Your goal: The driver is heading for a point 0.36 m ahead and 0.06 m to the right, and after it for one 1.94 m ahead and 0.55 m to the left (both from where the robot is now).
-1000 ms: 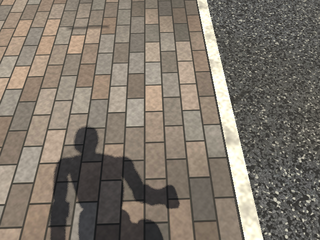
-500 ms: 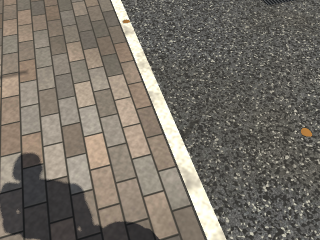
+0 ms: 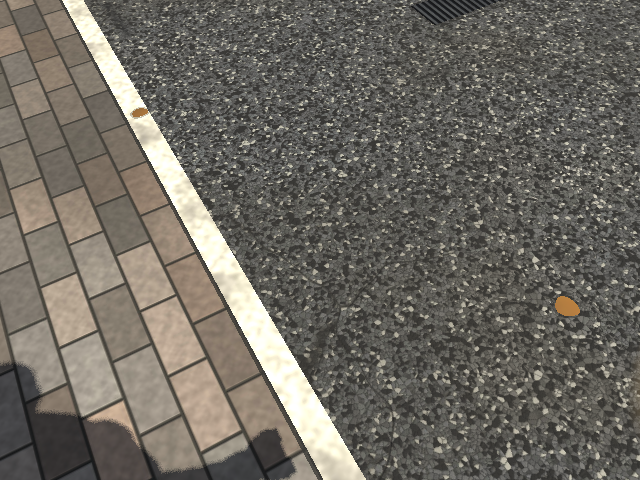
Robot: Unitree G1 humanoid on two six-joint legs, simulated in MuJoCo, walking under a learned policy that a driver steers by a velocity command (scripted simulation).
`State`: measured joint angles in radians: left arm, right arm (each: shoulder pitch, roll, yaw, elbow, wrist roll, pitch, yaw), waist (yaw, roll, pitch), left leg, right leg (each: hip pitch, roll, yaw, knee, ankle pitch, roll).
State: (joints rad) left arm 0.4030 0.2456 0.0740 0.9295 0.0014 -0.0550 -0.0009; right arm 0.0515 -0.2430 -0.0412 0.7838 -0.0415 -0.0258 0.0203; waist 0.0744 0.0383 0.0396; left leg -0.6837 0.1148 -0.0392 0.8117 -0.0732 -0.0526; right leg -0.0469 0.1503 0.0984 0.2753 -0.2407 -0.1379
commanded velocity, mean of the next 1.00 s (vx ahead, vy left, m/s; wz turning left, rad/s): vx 0.33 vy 0.00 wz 0.02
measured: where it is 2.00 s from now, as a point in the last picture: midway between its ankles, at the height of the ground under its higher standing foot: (270, 317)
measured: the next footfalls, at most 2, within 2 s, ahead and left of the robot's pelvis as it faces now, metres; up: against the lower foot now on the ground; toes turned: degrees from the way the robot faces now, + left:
left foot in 0.18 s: +0.29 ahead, +0.12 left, +0.00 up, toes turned -8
right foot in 0.56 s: +0.22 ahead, -0.08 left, +0.00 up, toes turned -7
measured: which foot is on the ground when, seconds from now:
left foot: up 0.00-0.16, down 0.18-0.56, up 0.58-1.00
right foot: down 0.00-0.18, up 0.20-0.54, down 0.56-1.00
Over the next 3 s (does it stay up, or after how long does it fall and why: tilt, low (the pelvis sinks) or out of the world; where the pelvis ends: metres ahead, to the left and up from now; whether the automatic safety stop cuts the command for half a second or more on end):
stays up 1.29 0.51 0.00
